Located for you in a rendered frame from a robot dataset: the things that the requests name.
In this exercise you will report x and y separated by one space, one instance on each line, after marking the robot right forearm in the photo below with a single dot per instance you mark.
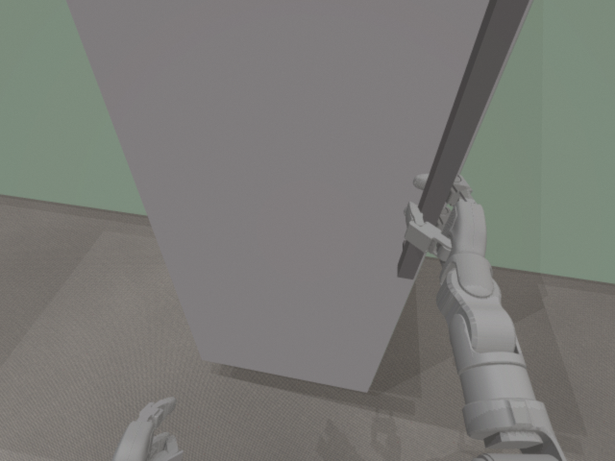
501 408

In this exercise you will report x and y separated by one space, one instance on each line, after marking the handle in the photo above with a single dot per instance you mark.
497 30

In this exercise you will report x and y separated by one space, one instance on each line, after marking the right robot hand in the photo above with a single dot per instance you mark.
464 226

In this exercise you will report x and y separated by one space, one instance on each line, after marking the left robot hand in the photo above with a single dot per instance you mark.
138 442

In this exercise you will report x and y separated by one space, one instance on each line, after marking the fridge door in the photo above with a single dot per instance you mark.
274 144

